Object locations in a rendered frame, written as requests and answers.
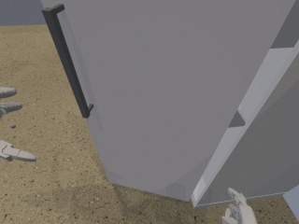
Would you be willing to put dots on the right robot hand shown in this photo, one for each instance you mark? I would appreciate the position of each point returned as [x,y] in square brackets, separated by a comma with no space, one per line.
[242,212]

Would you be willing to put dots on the fridge door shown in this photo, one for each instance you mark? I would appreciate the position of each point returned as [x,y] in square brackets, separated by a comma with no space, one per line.
[165,78]

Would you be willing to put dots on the left robot hand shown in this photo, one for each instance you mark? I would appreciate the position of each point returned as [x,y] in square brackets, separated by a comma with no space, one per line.
[7,151]

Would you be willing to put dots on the handle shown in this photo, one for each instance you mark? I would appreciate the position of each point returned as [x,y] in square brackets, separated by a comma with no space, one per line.
[56,32]

